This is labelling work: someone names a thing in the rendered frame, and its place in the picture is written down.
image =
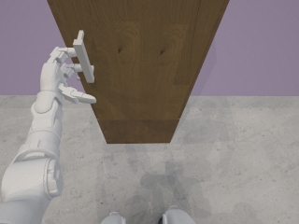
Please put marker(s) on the left robot hand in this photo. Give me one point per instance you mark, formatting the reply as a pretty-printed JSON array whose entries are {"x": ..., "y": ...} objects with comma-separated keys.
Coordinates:
[{"x": 52, "y": 76}]

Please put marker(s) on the handle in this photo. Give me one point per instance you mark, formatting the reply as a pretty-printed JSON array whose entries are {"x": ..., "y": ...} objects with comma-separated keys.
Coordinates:
[{"x": 83, "y": 58}]

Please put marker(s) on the left robot upper arm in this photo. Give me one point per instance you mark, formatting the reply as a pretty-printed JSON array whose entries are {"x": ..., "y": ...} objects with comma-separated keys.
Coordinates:
[{"x": 29, "y": 187}]

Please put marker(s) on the robot left thigh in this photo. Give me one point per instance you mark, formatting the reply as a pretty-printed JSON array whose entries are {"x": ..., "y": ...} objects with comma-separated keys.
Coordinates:
[{"x": 114, "y": 220}]

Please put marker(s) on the robot thigh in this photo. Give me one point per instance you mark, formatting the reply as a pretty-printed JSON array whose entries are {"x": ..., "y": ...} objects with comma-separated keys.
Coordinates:
[
  {"x": 114, "y": 220},
  {"x": 177, "y": 216}
]

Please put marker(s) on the cupboard door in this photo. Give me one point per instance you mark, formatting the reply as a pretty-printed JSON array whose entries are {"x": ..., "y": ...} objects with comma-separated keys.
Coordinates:
[{"x": 145, "y": 53}]

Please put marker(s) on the robot right thigh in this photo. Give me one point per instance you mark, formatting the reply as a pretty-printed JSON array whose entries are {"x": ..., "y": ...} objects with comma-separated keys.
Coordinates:
[{"x": 177, "y": 216}]

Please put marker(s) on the left robot forearm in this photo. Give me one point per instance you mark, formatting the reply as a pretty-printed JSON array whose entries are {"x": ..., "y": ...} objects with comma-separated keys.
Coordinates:
[{"x": 46, "y": 130}]

